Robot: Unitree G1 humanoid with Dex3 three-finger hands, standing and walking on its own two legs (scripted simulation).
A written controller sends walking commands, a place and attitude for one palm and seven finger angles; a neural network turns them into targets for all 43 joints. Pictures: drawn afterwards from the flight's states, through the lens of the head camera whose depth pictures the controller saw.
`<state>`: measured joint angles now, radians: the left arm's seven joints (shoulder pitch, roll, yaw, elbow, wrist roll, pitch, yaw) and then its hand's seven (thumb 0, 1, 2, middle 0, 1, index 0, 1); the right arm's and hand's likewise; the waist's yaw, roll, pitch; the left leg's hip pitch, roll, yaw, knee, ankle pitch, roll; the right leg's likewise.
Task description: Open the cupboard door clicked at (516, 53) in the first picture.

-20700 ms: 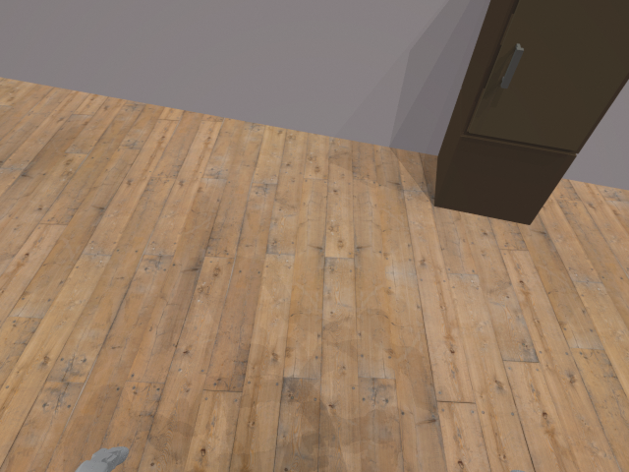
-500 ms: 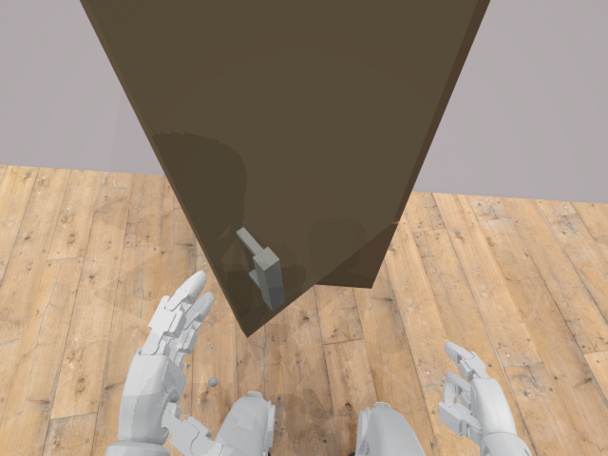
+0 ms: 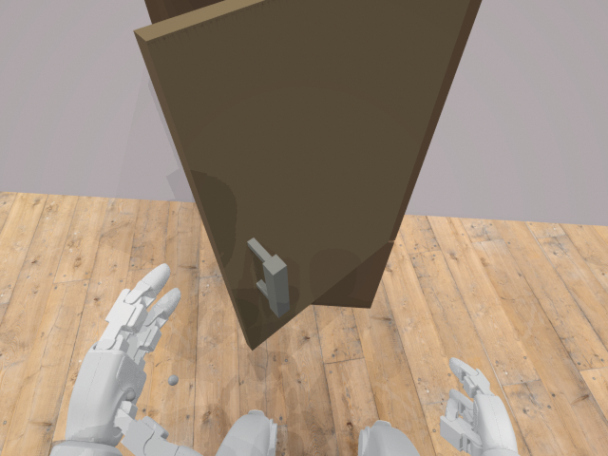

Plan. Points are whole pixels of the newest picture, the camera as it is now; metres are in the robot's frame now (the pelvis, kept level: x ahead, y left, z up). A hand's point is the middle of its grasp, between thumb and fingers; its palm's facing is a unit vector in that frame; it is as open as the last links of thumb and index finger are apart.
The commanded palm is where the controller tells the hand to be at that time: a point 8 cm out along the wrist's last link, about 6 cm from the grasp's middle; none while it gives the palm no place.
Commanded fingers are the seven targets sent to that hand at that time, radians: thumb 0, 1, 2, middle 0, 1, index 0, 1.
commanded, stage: draw the hand back to the body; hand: left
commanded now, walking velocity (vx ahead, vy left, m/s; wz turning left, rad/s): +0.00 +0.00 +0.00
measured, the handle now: (268, 278) +0.34 +0.08 +0.04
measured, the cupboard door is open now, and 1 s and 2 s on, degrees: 44 44 44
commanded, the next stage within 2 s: step back with the hand held close in 1.34 s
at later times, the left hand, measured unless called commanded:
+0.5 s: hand (76, 345) +0.20 +0.22 +0.16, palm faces +0.20 -0.91 -0.36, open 14.5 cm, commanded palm +0.17 +0.26 +0.19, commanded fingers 0.00 0.13 0.57 -0.17 -0.30 -0.17 -0.30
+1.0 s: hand out of the picture +0.23 +0.27 +0.27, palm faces +0.46 -0.79 -0.41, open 8.7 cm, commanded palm +0.18 +0.31 +0.28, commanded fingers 0.00 0.90 0.90 -0.20 -0.30 -0.20 -0.30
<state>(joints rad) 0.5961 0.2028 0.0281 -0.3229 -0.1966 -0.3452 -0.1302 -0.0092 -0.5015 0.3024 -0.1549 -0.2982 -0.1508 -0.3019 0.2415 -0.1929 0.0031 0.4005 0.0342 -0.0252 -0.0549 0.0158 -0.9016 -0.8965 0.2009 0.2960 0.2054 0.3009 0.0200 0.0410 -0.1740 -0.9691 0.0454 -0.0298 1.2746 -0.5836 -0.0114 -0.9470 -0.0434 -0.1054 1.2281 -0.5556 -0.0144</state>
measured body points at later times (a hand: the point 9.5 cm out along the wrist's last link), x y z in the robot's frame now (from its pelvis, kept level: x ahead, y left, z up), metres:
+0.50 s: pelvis +0.03 +0.02 +0.07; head +0.03 +0.00 +0.52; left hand +0.18 +0.26 +0.18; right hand +0.21 -0.20 +0.00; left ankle +0.02 +0.12 -0.63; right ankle +0.03 -0.12 -0.63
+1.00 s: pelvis +0.04 +0.01 +0.11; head +0.02 -0.01 +0.56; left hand +0.20 +0.31 +0.30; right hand +0.23 -0.20 +0.03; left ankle +0.02 +0.12 -0.63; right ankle +0.03 -0.12 -0.63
